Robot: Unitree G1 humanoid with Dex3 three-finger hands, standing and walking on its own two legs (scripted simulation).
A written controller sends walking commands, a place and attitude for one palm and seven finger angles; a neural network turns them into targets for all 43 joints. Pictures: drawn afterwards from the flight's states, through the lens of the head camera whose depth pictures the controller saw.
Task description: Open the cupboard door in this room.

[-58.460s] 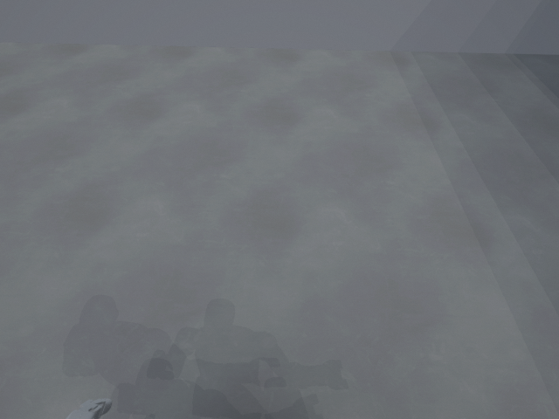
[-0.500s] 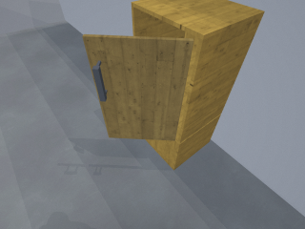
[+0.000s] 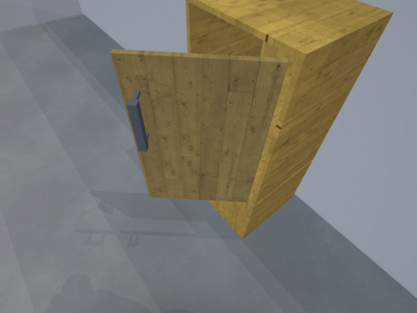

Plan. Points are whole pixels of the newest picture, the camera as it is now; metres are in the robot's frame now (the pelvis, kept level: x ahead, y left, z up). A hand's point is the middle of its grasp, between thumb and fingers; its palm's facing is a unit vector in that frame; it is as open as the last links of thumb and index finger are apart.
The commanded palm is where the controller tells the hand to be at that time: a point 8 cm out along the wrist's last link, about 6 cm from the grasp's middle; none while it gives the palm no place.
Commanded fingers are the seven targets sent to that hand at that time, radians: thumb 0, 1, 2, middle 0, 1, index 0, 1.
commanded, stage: come to a stop and stand still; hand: left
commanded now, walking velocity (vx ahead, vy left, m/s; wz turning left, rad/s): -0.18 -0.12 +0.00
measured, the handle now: (140, 121) +0.54 +0.22 +0.03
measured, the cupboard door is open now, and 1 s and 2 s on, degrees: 49 49 49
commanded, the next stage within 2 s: look again from close up in 0.74 s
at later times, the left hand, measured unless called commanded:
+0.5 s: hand out of the picture +0.03 +0.19 -0.17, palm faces +0.03 -0.98 -0.21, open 7.3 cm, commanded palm none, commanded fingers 0.00 0.90 0.90 -0.20 -0.30 -0.20 -0.30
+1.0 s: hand out of the picture -0.04 +0.17 -0.16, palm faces -0.01 -0.98 -0.19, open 7.4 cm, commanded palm none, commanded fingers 0.00 0.90 0.90 -0.20 -0.30 -0.20 -0.30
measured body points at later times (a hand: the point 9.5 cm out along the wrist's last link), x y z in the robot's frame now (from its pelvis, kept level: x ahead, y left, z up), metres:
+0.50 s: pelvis -0.02 +0.01 +0.00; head -0.01 +0.01 +0.45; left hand +0.03 +0.24 -0.15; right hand +0.03 -0.22 -0.15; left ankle +0.01 +0.12 -0.73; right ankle -0.01 -0.10 -0.73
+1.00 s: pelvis -0.01 +0.01 +0.01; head -0.01 +0.00 +0.46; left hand -0.04 +0.23 -0.15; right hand -0.03 -0.19 -0.16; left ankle +0.01 +0.12 -0.73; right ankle -0.01 -0.10 -0.73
